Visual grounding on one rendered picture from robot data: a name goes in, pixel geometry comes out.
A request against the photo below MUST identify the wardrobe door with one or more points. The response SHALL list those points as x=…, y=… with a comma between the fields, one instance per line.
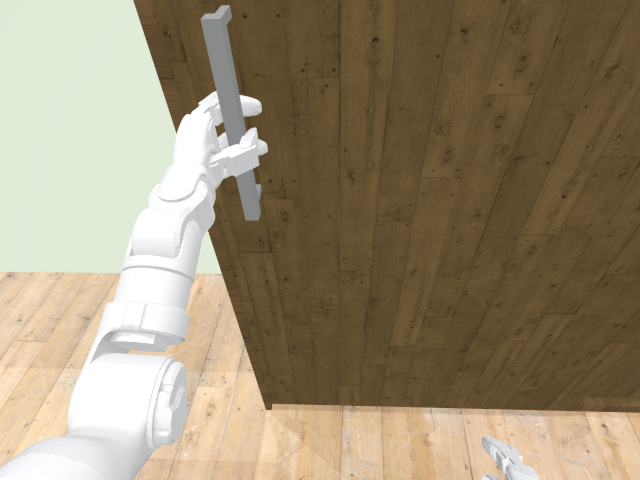
x=450, y=205
x=624, y=382

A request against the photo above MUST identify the robot right hand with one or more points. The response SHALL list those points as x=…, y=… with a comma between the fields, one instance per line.
x=508, y=459

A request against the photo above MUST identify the robot left hand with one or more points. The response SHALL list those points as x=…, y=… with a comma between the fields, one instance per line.
x=196, y=140

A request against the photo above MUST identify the left robot upper arm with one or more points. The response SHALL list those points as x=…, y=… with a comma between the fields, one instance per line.
x=126, y=406

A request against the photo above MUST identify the left robot forearm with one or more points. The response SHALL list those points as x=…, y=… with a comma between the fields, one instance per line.
x=149, y=308

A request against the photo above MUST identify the handle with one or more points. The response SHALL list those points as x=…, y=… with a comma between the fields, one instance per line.
x=216, y=36

